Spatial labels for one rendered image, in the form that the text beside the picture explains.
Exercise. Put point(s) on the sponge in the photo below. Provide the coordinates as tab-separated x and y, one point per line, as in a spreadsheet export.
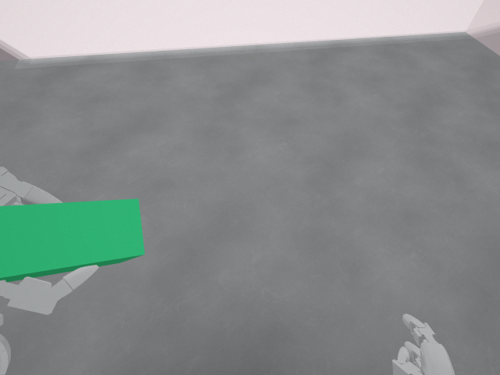
44	239

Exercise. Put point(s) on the left robot hand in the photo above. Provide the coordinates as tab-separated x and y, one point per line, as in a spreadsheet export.
33	294

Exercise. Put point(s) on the right robot hand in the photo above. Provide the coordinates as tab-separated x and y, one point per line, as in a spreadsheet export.
430	359

